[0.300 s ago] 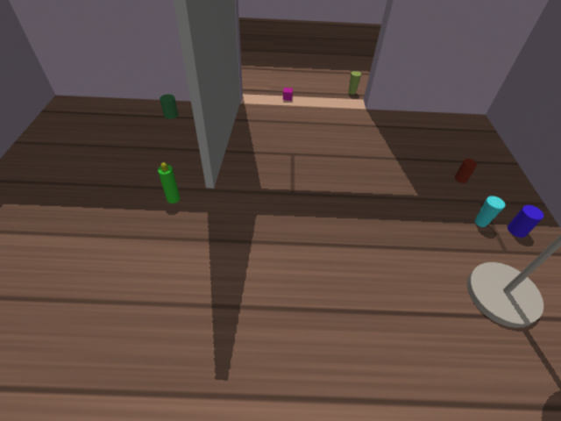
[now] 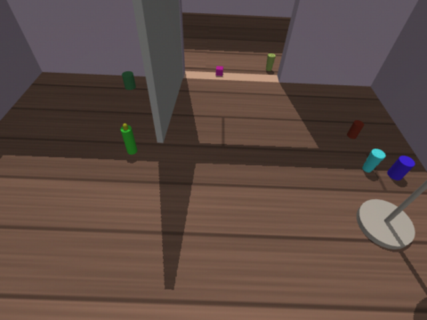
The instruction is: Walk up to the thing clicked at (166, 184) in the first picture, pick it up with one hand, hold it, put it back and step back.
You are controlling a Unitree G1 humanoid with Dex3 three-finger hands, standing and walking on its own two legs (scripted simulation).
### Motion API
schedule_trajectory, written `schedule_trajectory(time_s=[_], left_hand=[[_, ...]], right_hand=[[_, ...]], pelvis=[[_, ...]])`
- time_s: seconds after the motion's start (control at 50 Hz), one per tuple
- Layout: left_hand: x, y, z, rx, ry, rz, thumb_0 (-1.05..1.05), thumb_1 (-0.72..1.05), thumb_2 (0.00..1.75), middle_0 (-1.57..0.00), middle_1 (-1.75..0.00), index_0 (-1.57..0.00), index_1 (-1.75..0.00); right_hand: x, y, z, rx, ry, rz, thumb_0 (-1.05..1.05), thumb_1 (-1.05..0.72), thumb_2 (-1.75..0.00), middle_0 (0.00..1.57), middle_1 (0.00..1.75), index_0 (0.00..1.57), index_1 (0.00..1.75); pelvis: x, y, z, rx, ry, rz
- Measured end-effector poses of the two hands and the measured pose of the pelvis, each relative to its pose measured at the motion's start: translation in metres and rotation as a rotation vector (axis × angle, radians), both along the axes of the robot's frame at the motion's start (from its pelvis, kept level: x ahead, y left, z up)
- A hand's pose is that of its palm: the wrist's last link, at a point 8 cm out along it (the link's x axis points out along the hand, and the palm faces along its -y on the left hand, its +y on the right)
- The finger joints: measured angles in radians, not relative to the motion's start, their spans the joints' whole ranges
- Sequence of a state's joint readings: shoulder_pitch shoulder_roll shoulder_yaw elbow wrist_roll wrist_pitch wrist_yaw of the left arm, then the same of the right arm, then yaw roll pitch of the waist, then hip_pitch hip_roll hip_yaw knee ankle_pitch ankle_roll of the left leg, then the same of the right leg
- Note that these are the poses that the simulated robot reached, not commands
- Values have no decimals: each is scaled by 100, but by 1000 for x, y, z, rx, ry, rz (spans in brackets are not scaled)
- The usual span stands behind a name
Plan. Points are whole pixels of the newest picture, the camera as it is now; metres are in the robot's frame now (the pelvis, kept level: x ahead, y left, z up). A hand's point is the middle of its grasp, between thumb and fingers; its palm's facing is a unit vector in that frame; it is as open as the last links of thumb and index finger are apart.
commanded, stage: stand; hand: left
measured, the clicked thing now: (128, 138) +1.22 +0.49 -0.67
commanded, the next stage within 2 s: walk up in 0.82 s
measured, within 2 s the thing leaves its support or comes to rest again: neither
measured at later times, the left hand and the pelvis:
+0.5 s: hand out of the picture +0.08 +0.25 -0.16, palm faces -0.03 -0.94 -0.34, open 7.4 cm; pelvis +0.01 +0.00 +0.00, yaw +0 degrees
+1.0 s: hand out of the picture +0.06 +0.29 -0.15, palm faces +0.08 -0.93 -0.36, open 7.4 cm; pelvis +0.03 +0.01 +0.00, yaw +4 degrees
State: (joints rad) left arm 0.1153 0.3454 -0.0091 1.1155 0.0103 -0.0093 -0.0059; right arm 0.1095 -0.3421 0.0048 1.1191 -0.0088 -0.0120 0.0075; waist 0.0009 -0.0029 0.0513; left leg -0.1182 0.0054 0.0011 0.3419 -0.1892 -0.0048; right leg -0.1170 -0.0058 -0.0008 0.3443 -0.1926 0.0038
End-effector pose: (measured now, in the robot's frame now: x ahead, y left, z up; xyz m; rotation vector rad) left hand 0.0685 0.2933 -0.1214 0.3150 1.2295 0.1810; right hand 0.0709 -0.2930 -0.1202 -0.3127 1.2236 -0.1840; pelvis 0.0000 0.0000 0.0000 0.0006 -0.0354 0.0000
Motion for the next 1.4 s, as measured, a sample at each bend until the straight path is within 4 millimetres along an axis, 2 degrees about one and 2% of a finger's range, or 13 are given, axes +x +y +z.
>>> schedule_trajectory(time_s=[0.86,0.96,1.04,1.1,1.16,1.2,1.32,1.4], left_hand=[[2,1,3,-4,-20,16,1,90,90,-21,-30,-20,-29],[-8,25,8,16,-90,67,1,90,89,-21,-30,-21,-30],[-22,55,9,44,-54,108,1,90,89,-21,-30,-21,-30],[-23,84,3,55,-23,133,1,90,89,-21,-30,-21,-30],[-12,114,-13,66,1,145,1,90,90,-21,-30,-20,-30],[3,124,-18,67,17,147,1,90,90,-21,-30,-20,-29],[70,130,-5,27,-59,121,1,90,90,-20,-30,-20,-29],[111,127,6,13,-86,109,1,90,90,-21,-30,-20,-29]], right_hand=[[8,-5,1,9,-13,9,1,-90,-89,20,30,20,30],[22,-10,6,-15,17,69,1,-90,-89,20,30,20,30],[53,-5,15,-37,-4,109,1,-90,-89,20,30,20,30],[82,7,20,-60,-32,136,1,-90,-89,20,30,20,30],[108,21,17,-97,-75,145,1,-90,-89,20,30,20,30],[118,32,15,-104,-101,136,1,-90,-89,20,30,20,30],[132,63,19,-59,-55,134,1,-90,-89,20,30,20,30],[153,72,15,-27,-31,144,1,-90,-89,20,30,21,30]], pelvis=[[7,-3,0,-3,-1,16],[18,6,-4,-11,13,59],[35,23,-6,-26,5,91],[53,39,-12,-31,0,117],[73,62,-27,-12,-8,130],[84,72,-31,-2,-10,138],[125,84,-15,12,-13,159],[160,87,-10,20,-12,169]])
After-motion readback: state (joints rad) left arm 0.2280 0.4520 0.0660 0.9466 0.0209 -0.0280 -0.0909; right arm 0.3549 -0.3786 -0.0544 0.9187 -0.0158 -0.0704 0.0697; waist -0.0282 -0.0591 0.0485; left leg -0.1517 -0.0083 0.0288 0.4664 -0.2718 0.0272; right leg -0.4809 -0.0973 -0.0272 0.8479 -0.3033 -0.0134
